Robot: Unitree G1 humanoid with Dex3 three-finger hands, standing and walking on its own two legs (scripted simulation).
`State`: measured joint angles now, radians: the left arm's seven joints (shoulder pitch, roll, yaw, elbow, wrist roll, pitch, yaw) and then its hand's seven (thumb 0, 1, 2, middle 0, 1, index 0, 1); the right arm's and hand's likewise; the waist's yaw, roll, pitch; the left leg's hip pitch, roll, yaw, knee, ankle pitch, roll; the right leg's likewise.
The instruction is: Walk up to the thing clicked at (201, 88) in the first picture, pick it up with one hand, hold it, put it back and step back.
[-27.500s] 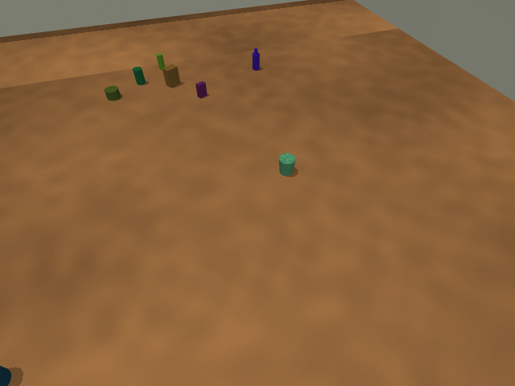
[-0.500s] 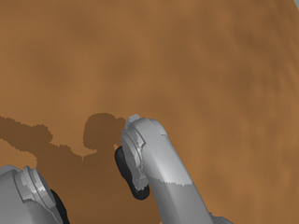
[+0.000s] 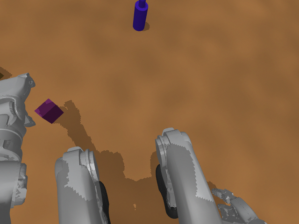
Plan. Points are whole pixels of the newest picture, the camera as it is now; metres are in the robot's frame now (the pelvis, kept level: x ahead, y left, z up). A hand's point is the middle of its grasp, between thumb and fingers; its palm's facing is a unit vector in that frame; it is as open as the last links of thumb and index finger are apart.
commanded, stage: withdraw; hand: left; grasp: from above
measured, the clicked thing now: (50, 111) +0.50 +0.28 -0.31
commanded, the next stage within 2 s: home in 0.38 s
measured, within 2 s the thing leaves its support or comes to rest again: neither
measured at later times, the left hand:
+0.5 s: hand (36, 99) +0.50 +0.27 -0.17, palm faces -0.37 -0.04 -0.93, open 11.8 cm
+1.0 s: hand (9, 130) +0.37 +0.25 +0.01, palm faces -0.32 -0.55 -0.77, open 8.3 cm
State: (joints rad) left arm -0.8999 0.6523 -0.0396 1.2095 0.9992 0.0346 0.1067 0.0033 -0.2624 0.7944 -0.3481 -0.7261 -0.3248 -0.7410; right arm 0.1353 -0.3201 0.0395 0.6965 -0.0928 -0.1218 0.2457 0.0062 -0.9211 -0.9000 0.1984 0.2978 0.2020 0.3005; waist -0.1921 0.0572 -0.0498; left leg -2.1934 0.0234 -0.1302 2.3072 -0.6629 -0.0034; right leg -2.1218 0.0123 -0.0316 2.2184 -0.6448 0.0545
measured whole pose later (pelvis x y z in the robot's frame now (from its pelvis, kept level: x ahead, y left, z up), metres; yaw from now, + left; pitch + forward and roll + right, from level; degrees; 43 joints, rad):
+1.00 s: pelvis +0.02 -0.01 +0.12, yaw +4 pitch +33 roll -4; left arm -0.36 0.44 -0.01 0.58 0.64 0.06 0.06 0.00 0.63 0.95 -0.25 -0.44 -0.24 -0.44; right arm 0.15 -0.28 -0.04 0.60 0.00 0.04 0.04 0.01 -0.91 -0.89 0.20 0.30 0.21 0.30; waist -0.07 0.04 -0.21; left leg -1.85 0.03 -0.09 1.92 -0.65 -0.02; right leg -1.80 -0.01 -0.03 1.87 -0.64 0.04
